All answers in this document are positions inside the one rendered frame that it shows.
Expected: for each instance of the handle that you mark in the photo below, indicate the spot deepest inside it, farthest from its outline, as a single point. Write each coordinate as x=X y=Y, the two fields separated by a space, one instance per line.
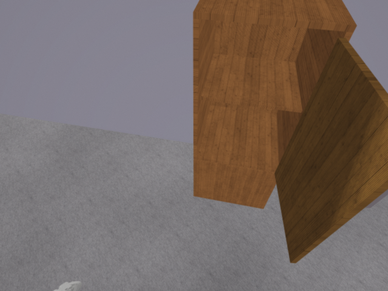
x=378 y=199

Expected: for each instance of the cupboard door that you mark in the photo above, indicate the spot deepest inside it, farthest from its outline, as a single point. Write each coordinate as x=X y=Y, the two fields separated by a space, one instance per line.
x=336 y=162

